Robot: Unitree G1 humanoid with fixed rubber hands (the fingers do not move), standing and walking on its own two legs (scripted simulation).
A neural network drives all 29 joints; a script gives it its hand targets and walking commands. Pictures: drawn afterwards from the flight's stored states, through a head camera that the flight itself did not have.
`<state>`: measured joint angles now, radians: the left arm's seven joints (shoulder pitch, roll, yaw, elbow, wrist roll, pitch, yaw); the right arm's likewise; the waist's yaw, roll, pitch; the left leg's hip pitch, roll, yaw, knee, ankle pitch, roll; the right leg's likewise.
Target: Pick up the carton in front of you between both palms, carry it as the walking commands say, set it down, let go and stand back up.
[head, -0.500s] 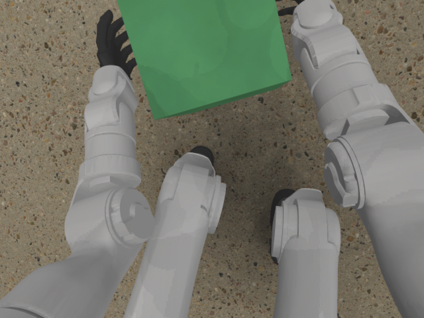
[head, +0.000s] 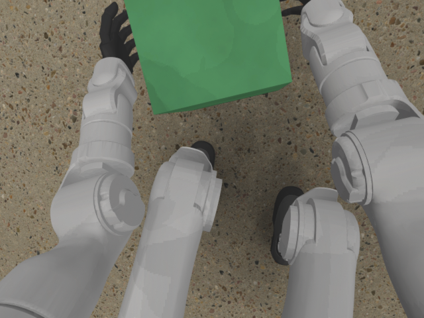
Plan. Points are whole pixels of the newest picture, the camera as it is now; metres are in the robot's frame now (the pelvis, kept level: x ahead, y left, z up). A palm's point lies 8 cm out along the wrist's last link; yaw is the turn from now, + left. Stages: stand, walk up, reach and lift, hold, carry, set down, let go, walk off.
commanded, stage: set down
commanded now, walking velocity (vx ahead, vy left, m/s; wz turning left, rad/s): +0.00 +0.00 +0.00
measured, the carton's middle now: (217, 46) +0.50 +0.14 -0.27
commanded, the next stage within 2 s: let go in 1.62 s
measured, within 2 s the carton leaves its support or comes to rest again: neither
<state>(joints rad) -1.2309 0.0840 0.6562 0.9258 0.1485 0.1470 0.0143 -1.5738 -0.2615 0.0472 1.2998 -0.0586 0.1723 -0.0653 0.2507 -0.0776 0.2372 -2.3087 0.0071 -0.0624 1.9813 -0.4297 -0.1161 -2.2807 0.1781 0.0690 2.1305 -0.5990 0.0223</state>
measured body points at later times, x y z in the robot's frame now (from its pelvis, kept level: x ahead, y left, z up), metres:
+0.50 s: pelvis +0.00 +0.01 -0.01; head +0.38 +0.01 +0.22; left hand +0.42 +0.33 -0.21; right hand +0.59 -0.01 -0.22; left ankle +0.15 +0.15 -0.36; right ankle +0.09 -0.10 -0.36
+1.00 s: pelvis +0.00 +0.02 +0.06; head +0.33 +0.07 +0.36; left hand +0.42 +0.35 -0.07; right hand +0.61 +0.02 -0.06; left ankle +0.15 +0.15 -0.36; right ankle +0.09 -0.10 -0.36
